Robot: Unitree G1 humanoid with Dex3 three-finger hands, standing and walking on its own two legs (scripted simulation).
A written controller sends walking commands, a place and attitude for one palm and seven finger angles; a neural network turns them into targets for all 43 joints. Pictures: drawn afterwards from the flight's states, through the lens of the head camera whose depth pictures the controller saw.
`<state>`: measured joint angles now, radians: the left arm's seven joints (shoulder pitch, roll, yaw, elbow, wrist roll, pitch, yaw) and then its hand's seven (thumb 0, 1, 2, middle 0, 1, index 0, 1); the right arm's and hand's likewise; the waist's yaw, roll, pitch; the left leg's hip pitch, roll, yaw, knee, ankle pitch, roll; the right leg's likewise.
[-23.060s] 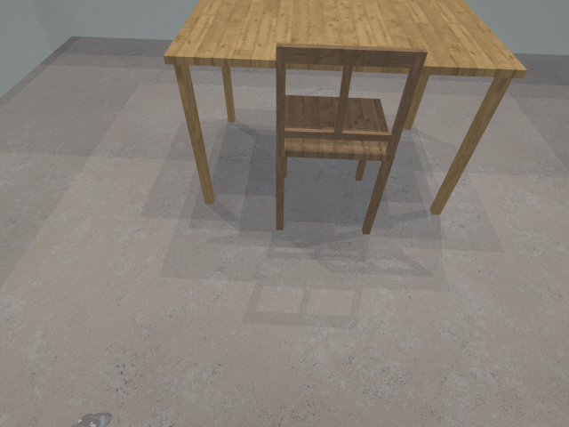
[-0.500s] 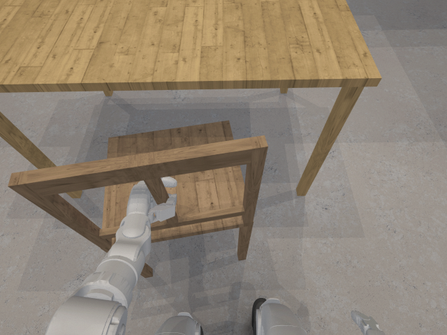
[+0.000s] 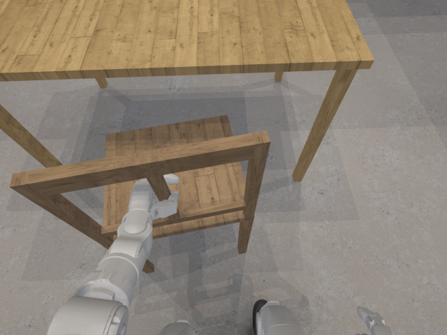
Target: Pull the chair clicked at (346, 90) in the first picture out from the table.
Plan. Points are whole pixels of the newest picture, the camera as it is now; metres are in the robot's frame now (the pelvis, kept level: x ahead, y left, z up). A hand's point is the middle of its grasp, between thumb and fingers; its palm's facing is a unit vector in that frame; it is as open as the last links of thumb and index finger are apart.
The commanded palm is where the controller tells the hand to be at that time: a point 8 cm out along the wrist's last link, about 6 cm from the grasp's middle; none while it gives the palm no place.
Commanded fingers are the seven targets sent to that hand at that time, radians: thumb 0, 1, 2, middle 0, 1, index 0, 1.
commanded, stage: step backward, pulling the chair out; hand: left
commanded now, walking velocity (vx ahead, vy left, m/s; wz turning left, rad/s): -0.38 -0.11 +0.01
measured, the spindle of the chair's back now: (165, 197) +0.39 +0.12 -0.09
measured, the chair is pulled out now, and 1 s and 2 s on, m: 0.23 0.46 0.70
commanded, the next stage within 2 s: stop walking, hand still on the chair in 1.30 s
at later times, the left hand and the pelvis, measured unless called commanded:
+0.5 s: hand (166, 250) +0.27 +0.11 -0.06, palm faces -0.08 -0.98 -0.17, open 5.6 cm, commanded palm +0.26 +0.15 -0.05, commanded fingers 0.00 0.90 0.90 -0.50 -1.45 -0.50 -1.45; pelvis -0.09 +0.02 +0.00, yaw -3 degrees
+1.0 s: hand (163, 334) +0.13 +0.10 -0.06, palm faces -0.10 -0.98 -0.16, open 5.5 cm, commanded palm +0.13 +0.15 -0.05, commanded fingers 0.00 0.90 0.90 -0.50 -1.45 -0.50 -1.45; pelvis -0.22 +0.02 +0.00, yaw -1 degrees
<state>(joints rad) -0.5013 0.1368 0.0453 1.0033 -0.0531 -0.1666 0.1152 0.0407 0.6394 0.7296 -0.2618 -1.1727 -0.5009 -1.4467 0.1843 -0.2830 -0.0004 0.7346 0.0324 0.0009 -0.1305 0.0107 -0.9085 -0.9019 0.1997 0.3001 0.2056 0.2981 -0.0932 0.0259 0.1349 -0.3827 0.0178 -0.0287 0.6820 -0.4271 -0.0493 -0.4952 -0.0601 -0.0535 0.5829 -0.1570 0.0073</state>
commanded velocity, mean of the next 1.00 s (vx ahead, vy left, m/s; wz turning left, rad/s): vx -0.38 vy -0.07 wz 0.07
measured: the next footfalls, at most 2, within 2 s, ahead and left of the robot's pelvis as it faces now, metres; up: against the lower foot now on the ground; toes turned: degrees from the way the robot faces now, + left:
left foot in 0.02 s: +0.03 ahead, +0.14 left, +0.00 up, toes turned +0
right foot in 0.22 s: -0.01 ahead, -0.12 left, +0.00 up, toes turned -6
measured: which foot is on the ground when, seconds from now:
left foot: up 0.00-0.00, down 0.02-0.32, up 0.34-0.48, down 0.50-0.76, up 0.78-0.96, down 0.98-1.00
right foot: down 0.00-0.08, up 0.10-0.20, down 0.22-0.56, up 0.58-0.68, down 0.70-1.00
